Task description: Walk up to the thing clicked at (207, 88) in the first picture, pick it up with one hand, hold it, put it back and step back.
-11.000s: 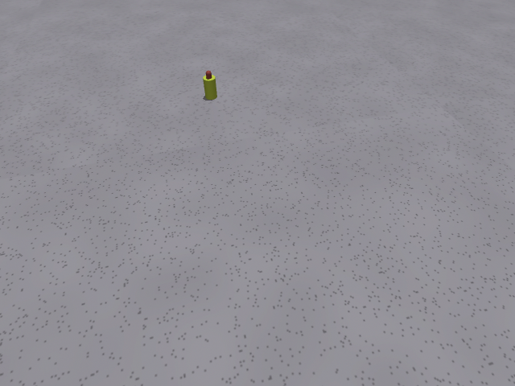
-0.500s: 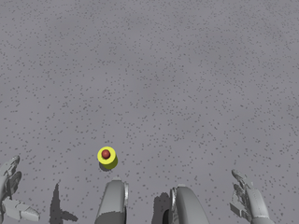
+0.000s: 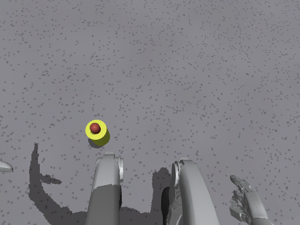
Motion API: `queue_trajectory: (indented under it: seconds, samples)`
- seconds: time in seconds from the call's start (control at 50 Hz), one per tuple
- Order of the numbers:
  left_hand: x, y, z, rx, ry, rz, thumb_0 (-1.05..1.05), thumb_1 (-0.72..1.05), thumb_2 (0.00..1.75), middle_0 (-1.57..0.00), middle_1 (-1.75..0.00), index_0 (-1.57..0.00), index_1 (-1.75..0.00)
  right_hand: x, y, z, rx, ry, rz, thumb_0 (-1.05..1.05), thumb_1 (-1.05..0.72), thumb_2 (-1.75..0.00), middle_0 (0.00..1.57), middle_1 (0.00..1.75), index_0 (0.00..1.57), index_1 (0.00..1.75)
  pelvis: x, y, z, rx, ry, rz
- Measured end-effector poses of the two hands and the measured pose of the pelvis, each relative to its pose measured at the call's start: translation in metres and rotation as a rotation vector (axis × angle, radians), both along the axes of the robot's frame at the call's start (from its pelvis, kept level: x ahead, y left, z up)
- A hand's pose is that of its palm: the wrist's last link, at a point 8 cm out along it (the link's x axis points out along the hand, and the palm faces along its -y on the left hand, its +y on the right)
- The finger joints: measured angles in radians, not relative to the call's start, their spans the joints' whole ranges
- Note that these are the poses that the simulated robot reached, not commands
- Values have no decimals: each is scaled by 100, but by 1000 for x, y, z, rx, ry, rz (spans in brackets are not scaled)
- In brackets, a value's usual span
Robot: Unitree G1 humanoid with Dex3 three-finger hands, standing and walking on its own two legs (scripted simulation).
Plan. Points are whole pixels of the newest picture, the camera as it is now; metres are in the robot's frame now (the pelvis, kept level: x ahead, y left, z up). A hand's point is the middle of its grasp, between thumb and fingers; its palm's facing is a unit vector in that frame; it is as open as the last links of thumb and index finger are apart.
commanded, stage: go down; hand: left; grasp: from the side
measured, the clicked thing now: (97, 132) +0.42 +0.23 -0.40
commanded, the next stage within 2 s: approach in 1.36 s
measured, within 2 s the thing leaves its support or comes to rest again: neither
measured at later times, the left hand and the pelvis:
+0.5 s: hand out of the picture +0.33 +0.41 -0.09, palm faces +0.25 -0.96 -0.13, open 17.3 cm; pelvis -0.01 +0.00 -0.07, yaw -2 degrees
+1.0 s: hand (1, 126) +0.35 +0.42 -0.10, palm faces +0.25 -0.96 -0.10, open 17.5 cm; pelvis -0.01 +0.00 -0.10, yaw -3 degrees
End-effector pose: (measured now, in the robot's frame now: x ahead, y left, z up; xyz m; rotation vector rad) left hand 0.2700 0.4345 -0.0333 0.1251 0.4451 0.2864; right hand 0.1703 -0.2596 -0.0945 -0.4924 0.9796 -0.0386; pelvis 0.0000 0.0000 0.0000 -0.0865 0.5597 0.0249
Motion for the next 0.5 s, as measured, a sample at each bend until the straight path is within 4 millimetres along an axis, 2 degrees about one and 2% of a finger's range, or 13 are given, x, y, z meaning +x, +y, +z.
queue_trajectory:
  seconds: [0.14, 0.36, 0.5]
  samples:
    - [18, 7, -12, -6, -74, -18, -1, -48, 6, -7, -9, -6, -8, -11, -8, -18, -36, 24, -5, 0, -91, -90, 21, 30, 21, 30, -5, 1, -22, -10, 5, -10]
    - [18, 19, -28, -13, -119, -1, -1, -49, 6, -6, -7, -5, -7, -23, -11, -49, -43, 57, 8, 0, -91, -90, 21, 30, 21, 30, -11, -1, -50, -11, 5, -18]
    - [28, 22, -41, -14, -162, -20, -1, -49, 6, -6, -6, -5, -6, -30, -11, -69, -50, 88, 23, 0, -92, -90, 21, 30, 21, 30, -14, -1, -68, -15, 2, -22]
